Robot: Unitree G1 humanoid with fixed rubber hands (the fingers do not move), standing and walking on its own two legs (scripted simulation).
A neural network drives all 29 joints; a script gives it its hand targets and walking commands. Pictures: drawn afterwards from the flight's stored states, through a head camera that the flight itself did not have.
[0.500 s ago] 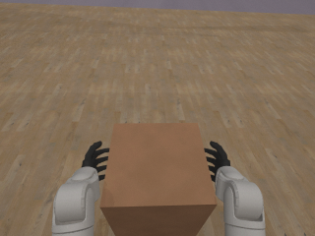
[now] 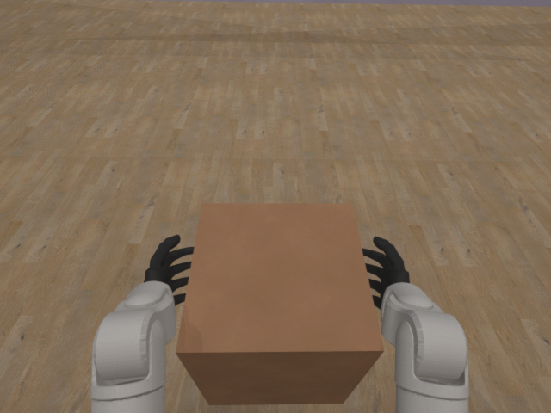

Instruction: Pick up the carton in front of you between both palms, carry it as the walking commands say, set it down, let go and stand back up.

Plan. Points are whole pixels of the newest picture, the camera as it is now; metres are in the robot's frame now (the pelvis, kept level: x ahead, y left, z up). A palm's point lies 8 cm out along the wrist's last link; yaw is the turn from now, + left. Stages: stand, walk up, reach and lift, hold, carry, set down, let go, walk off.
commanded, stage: carry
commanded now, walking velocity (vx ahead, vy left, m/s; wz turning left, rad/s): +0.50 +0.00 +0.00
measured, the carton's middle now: (276, 309) +0.28 +0.00 +0.02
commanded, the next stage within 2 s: none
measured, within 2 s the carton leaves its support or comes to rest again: neither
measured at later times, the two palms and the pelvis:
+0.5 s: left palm (197, 146) +0.60 +0.16 +0.09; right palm (348, 149) +0.58 -0.14 +0.09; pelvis +0.33 +0.02 -0.01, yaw -2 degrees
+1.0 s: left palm (225, 72) +0.93 +0.14 +0.09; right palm (336, 76) +0.92 -0.16 +0.09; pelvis +0.66 -0.01 -0.01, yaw +0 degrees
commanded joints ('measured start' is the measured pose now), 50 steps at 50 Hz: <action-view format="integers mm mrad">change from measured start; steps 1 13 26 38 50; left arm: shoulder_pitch -407 -479 -414 -482 -390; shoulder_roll -850 -988 -842 -961 -849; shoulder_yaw -687 -733 -713 -711 -672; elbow -26 -23 -89 -70 -31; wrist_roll -392 -410 -391 -435 -379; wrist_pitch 22 -23 21 -6 28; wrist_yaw -268 -265 -241 -277 -268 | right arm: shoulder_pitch -429 -488 -397 -474 -431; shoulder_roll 875 1004 833 969 876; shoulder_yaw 703 719 688 725 711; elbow -9 -4 -52 -32 -21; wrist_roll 395 443 410 408 408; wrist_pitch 13 -40 7 -20 21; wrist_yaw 247 276 264 253 252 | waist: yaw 9 -28 -32 0 4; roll -156 77 159 -119 -165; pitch -90 -261 -80 -251 -73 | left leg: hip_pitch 26 645 679 -14 91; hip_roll -33 234 146 22 -69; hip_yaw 56 -256 22 -88 94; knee -80 -378 -326 436 -121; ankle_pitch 48 54 375 -153 108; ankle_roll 11 140 85 13 16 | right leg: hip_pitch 120 -575 -443 94 162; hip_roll -212 -92 -14 -271 -190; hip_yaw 91 183 -10 257 23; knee -35 830 246 -50 59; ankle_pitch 370 -23 226 238 690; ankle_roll -84 1 -6 -106 -49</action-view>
